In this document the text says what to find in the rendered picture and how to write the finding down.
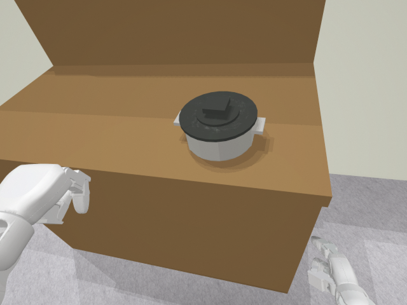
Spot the robot right forearm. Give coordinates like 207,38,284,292
335,283,376,305

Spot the pot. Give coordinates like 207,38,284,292
174,112,266,161

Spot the left robot hand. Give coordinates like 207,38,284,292
0,164,91,225

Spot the knob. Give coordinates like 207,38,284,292
202,96,230,115

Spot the table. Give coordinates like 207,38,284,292
0,0,333,294

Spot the right robot hand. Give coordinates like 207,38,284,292
308,236,359,296

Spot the lid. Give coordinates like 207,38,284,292
179,91,258,142

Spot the robot left forearm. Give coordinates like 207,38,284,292
0,211,34,305

